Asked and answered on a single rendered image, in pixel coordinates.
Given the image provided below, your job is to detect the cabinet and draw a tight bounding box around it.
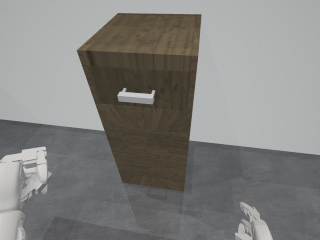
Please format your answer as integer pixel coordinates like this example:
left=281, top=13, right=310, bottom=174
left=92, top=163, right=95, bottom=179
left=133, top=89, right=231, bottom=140
left=77, top=13, right=202, bottom=192

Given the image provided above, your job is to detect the robot left forearm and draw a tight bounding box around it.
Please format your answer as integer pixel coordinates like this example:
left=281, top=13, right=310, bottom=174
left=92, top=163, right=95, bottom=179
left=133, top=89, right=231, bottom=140
left=0, top=210, right=27, bottom=240

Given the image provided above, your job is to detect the handle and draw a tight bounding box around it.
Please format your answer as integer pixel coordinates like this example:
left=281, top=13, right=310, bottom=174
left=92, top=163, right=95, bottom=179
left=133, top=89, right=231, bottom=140
left=117, top=88, right=155, bottom=105

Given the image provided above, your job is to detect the robot left hand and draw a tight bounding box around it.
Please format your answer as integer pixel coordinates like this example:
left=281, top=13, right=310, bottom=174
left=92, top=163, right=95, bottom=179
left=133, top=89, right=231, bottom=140
left=0, top=146, right=52, bottom=212

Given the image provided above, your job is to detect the robot right hand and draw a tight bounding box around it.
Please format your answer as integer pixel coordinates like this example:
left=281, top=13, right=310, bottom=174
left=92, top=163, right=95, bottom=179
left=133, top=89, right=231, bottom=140
left=235, top=202, right=273, bottom=240

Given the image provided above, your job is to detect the drawer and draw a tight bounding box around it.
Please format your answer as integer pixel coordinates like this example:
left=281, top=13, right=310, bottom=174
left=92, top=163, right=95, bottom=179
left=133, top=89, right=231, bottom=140
left=88, top=65, right=191, bottom=111

